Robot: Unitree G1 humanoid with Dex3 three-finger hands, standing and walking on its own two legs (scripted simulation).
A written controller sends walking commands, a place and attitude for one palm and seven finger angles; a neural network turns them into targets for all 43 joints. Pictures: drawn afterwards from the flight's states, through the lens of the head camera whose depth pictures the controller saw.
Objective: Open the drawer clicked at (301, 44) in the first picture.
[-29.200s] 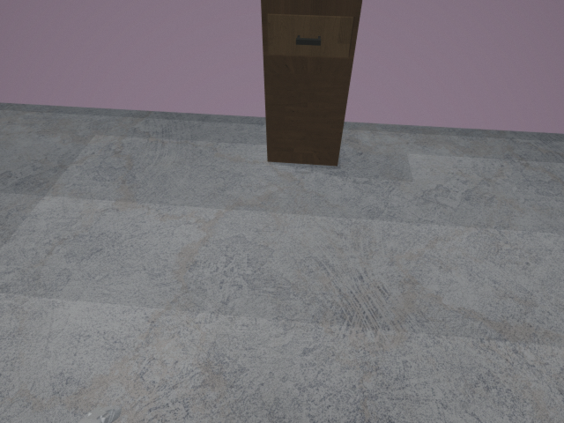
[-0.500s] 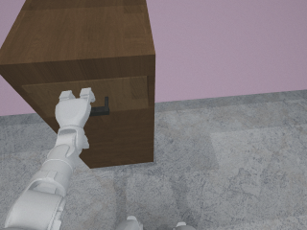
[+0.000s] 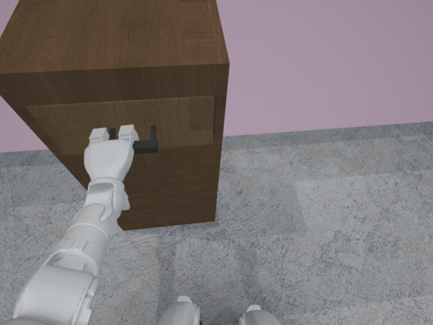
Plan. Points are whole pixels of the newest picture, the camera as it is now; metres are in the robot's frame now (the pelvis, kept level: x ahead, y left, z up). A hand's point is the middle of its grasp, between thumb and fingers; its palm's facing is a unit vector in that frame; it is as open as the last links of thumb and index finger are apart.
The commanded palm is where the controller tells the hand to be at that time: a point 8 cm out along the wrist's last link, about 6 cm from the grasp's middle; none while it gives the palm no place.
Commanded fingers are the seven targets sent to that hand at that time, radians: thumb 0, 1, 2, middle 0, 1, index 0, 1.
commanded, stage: lower the fingers behind the handle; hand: left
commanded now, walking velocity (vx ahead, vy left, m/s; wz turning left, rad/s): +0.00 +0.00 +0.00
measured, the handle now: (132, 139) +0.48 +0.19 +0.00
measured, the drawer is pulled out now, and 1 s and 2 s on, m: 0.00 0.00 0.06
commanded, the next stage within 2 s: close the thumb around the handle in 0.46 s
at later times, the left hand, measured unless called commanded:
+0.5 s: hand (120, 169) +0.42 +0.21 -0.03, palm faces -0.04 -0.05 -1.00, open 13.9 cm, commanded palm +0.40 +0.19 +0.02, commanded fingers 0.00 -0.50 0.30 -0.30 -1.20 -0.30 -1.20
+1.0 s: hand (120, 168) +0.42 +0.21 -0.03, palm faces -0.04 -0.05 -1.00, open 8.7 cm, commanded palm +0.40 +0.20 +0.02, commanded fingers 0.00 0.79 0.85 -0.39 -1.34 -0.39 -1.34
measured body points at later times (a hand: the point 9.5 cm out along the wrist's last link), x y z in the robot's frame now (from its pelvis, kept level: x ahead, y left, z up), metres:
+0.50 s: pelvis +0.00 -0.01 +0.00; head +0.10 -0.01 +0.44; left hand +0.42 +0.21 +0.02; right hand +0.05 -0.28 -0.13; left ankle +0.01 +0.07 -0.66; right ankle -0.01 -0.12 -0.66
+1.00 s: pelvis +0.01 -0.02 +0.00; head +0.10 -0.01 +0.44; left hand +0.42 +0.21 +0.03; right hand +0.07 -0.28 -0.13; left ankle +0.01 +0.07 -0.66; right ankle -0.01 -0.12 -0.66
